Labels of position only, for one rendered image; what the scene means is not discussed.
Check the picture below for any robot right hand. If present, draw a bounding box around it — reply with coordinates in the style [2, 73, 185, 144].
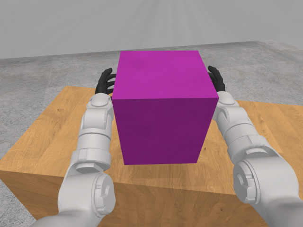
[208, 66, 225, 92]

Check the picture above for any robot left upper arm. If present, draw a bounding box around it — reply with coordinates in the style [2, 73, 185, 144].
[29, 172, 116, 227]

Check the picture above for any left robot forearm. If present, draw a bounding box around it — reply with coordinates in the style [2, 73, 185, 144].
[58, 93, 114, 208]

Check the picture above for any carton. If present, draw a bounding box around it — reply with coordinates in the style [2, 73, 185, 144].
[112, 51, 219, 165]

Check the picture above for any robot left hand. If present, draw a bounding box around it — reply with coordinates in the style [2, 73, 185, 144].
[95, 68, 116, 99]

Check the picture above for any pedestal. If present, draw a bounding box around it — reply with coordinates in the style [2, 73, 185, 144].
[0, 86, 303, 227]

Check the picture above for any right robot forearm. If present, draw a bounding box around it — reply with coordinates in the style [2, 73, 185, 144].
[212, 91, 299, 193]

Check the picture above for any robot right upper arm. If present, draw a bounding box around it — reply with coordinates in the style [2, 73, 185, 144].
[233, 156, 303, 227]

